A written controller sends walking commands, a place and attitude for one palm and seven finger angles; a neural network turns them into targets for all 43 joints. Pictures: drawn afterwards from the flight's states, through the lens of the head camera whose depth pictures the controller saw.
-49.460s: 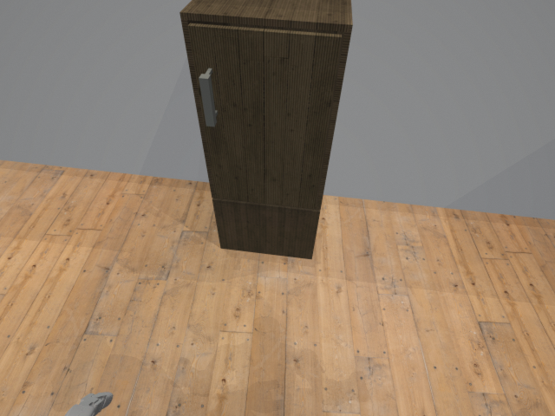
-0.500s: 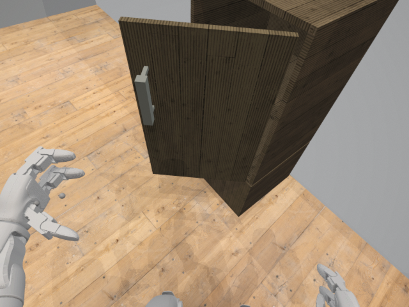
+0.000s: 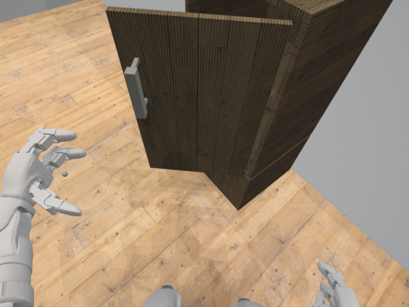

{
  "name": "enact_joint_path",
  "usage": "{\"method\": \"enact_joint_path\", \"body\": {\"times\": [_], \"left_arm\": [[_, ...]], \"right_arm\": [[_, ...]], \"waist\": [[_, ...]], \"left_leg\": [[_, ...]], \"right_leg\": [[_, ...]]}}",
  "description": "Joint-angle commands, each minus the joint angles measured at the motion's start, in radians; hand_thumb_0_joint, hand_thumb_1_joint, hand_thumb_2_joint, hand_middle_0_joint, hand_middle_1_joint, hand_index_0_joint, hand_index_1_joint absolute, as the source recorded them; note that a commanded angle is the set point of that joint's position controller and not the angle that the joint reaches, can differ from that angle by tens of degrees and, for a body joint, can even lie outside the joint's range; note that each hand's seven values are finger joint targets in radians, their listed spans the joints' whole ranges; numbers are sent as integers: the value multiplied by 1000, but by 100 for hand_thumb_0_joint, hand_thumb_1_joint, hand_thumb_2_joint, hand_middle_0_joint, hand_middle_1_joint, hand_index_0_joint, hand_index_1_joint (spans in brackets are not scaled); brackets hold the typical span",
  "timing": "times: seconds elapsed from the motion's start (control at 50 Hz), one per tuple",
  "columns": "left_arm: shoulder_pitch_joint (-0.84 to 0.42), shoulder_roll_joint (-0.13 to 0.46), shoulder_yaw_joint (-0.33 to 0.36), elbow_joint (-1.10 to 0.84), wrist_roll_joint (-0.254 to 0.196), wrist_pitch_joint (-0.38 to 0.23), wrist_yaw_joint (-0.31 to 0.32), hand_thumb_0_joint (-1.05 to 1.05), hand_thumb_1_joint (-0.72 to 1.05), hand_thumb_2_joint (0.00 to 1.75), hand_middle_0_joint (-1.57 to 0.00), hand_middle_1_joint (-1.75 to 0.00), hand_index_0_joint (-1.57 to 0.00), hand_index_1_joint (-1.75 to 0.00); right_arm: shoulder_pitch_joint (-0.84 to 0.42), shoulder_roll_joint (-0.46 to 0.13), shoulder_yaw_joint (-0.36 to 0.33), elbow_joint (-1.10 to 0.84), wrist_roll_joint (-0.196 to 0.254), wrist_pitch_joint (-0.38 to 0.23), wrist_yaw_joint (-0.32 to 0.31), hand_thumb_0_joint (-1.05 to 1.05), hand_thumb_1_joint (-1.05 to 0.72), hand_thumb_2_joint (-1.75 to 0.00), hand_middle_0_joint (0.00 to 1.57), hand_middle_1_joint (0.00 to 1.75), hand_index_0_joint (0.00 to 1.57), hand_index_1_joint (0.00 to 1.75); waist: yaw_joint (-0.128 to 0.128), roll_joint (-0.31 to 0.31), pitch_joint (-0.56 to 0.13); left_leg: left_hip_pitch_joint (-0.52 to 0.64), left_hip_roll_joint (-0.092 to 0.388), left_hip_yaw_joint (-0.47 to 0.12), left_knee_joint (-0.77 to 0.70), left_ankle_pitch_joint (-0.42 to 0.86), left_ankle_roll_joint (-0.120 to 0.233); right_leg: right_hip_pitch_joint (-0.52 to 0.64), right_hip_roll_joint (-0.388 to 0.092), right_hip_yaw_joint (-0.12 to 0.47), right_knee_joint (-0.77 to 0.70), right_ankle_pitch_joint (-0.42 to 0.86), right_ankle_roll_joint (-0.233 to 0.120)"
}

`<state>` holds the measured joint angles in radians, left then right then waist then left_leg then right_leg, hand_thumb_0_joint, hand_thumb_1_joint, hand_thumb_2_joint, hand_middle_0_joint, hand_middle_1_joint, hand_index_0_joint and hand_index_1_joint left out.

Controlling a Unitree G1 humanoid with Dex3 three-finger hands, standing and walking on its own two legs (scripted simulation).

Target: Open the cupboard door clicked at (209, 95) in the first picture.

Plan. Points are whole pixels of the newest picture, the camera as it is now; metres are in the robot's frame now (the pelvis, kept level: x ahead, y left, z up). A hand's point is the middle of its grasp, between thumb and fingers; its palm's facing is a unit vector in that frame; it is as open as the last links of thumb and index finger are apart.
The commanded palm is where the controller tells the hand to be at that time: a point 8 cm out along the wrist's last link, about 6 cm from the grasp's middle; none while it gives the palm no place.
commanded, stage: move the hooked fingers beside the handle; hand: left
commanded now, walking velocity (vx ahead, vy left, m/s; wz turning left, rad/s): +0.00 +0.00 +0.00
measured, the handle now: (139, 89) +0.58 +0.19 +0.05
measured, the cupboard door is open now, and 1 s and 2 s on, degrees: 47 47 47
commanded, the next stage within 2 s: none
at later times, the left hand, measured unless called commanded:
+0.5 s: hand (85, 141) +0.40 +0.26 +0.07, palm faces -0.06 -1.00 -0.01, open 14.0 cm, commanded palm +0.38 +0.31 +0.07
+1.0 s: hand (101, 115) +0.48 +0.25 +0.06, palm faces -0.04 -1.00 -0.01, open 14.0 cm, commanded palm +0.47 +0.30 +0.06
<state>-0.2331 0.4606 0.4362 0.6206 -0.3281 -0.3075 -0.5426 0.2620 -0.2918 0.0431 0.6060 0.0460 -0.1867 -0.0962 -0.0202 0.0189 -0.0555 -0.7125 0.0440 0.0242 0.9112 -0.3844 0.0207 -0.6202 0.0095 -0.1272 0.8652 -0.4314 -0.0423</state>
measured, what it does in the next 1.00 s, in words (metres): stands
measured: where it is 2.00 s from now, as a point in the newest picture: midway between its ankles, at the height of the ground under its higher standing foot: outside the picture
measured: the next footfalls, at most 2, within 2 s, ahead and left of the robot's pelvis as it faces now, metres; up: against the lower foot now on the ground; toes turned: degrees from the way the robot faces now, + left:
none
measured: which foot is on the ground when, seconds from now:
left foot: down 0.00-1.00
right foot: down 0.00-1.00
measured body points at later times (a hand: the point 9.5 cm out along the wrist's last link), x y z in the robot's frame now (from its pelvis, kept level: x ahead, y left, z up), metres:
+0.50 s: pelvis +0.01 +0.01 +0.00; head +0.09 +0.03 +0.44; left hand +0.40 +0.32 +0.07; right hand +0.09 -0.26 -0.10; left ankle +0.04 +0.11 -0.69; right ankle +0.00 -0.10 -0.69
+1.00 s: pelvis +0.01 +0.02 -0.01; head +0.12 +0.04 +0.42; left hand +0.48 +0.31 +0.07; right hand +0.02 -0.26 -0.12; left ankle +0.04 +0.11 -0.69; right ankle +0.00 -0.09 -0.69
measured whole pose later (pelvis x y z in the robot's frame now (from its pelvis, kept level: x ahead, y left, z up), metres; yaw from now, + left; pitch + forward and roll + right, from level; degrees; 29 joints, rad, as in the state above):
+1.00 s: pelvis +0.01 +0.02 -0.01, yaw -3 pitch +18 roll -3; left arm -0.77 0.59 0.44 1.11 -0.16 -0.37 -0.43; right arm 0.37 -0.29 0.04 0.63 0.02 0.01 -0.05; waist -0.13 0.01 -0.09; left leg -0.89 0.05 0.06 0.99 -0.42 0.05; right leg -0.80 0.01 -0.09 0.93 -0.44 -0.01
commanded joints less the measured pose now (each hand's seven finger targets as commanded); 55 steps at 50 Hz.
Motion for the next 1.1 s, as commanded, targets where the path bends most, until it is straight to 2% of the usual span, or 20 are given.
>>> {"method": "enact_joint_path", "body": {"times": [0.0,0.04,0.08,0.16,0.26,0.3,0.34,0.4,0.56,0.64,0.68,0.7,0.76,0.78,0.82,0.86,0.94,0.96,1.04,1.08], "left_arm": [[-297,309,77,-158,-15,-70,-18,0,-50,30,-30,-120,-30,-120],[-275,308,81,-123,-16,-51,-23,0,-50,30,-30,-120,-30,-120],[-254,331,109,-80,-19,-31,-18,0,-50,30,-30,-120,-30,-120],[-340,330,98,-18,-5,-26,4,0,-50,30,-30,-120,-30,-120],[-404,329,86,-105,15,-98,20,0,-50,30,-30,-120,-30,-120],[-428,338,95,-93,18,-114,24,0,-50,30,-30,-120,-30,-120],[-489,317,66,-54,20,-111,18,0,-50,30,-30,-120,-30,-120],[-506,308,53,12,32,-89,24,0,-50,30,-30,-120,-30,-120],[-635,337,57,64,73,-103,80,0,-50,30,-30,-120,-30,-120],[-726,375,72,168,94,-111,91,0,-50,30,-30,-120,-30,-120],[-748,374,58,184,111,-117,91,0,-50,30,-30,-120,-30,-120],[-762,333,21,182,114,-119,88,0,-50,30,-30,-120,-30,-120],[-794,354,32,194,119,-131,88,0,-50,30,-30,-120,-30,-120],[-808,345,22,227,120,-128,89,0,-50,30,-30,-120,-30,-120],[-872,363,33,261,115,-126,93,0,-50,30,-30,-120,-30,-120],[-885,388,46,294,128,-123,96,0,-50,30,-30,-120,-30,-120],[-961,437,58,273,156,-142,114,0,-50,30,-30,-120,-30,-120],[-958,412,35,281,160,-143,115,0,-50,30,-30,-120,-30,-120],[-1042,424,28,337,167,-134,123,0,-50,30,-30,-120,-30,-120],[-1034,483,66,385,170,-116,124,0,-50,30,-30,-120,-30,-120]], "right_arm": [[39,-146,-65,-109,5,-39,-14,0,-90,-90,20,30,20,30],[50,-148,-67,-114,5,-29,-7,0,-90,-90,20,30,20,30],[56,-154,-71,-118,7,-18,-2,0,-90,-90,20,30,20,30],[71,-158,-71,-125,7,6,5,0,-90,-90,20,30,20,30],[100,-152,-80,-125,-3,24,17,0,-90,-90,20,30,20,30],[109,-154,-84,-111,-3,31,17,0,-90,-90,20,30,20,30],[118,-158,-82,-95,-2,42,14,0,-90,-90,20,30,20,30],[121,-161,-83,-88,0,54,11,0,-90,-90,20,30,20,30],[156,-164,-81,-81,-13,88,24,0,-90,-90,20,30,20,30],[171,-170,-76,-68,-14,112,25,0,-90,-90,20,30,20,30],[177,-170,-77,-70,-16,123,28,0,-90,-90,20,30,20,30],[179,-166,-77,-71,-18,126,32,0,-90,-90,20,30,20,30],[196,-173,-80,-64,-22,142,36,0,-90,-90,20,30,20,30],[199,-174,-80,-59,-20,149,35,0,-90,-90,20,30,20,30],[206,-178,-76,-49,-21,158,31,0,-90,-90,20,30,20,30],[218,-183,-76,-47,-21,168,30,0,-90,-90,20,30,20,30],[241,-184,-74,-36,-29,182,32,0,-90,-90,20,30,20,30],[239,-180,-73,-39,-30,185,34,0,-90,-90,20,30,20,30],[260,-189,-70,-23,-31,199,35,0,-90,-90,20,30,20,30],[269,-197,-67,-24,-29,205,32,0,-90,-90,20,30,20,30]], "waist": [[-17,104,-350],[-8,70,-369],[-1,39,-337],[-24,-11,-280],[-21,102,-399],[-28,108,-404],[-52,74,-378],[-52,96,-347],[-57,100,-414],[-74,65,-385],[-72,115,-407],[-81,131,-414],[-81,130,-448],[-95,100,-425],[-110,75,-405],[-105,83,-425],[-109,146,-475],[-111,181,-474],[-145,139,-454],[-145,109,-450]], "left_leg": [[238,-36,-46,-109,216,18],[228,-35,-43,-105,252,19],[195,-35,-39,-108,256,18],[142,-35,-33,-109,218,19],[241,-33,-33,-96,308,18],[258,-28,-41,-93,313,17],[251,-23,-50,-91,302,19],[244,-22,-55,-104,256,15],[303,-12,-77,-85,333,7],[237,-11,-71,-73,301,11],[264,-10,-79,-70,317,6],[290,-8,-83,-67,329,4],[316,-1,-97,-57,352,0],[295,0,-94,-56,321,3],[249,-3,-92,-48,287,12],[245,-4,-95,-47,285,8],[288,2,-108,-30,334,4],[299,1,-106,-30,332,1],[262,6,-110,-20,297,6],[202,1,-99,-10,277,14]], "right_leg": [[87,2,127,-132,236,22],[112,4,125,-124,288,23],[117,2,124,-127,310,27],[87,4,126,-129,280,34],[88,15,118,-95,343,22],[67,19,114,-94,332,22],[32,23,106,-93,317,22],[-5,18,99,-102,261,20],[-50,24,84,-76,275,17],[-53,27,88,-65,268,20],[-80,24,86,-57,260,16],[-104,25,82,-57,257,17],[-125,31,78,-50,249,14],[-136,33,79,-54,234,17],[-135,34,81,-52,223,16],[-136,33,81,-47,218,18],[-170,36,82,-30,228,15],[-186,36,83,-32,220,15],[-211,41,80,-31,200,20],[-178,40,91,-34,210,23]]}}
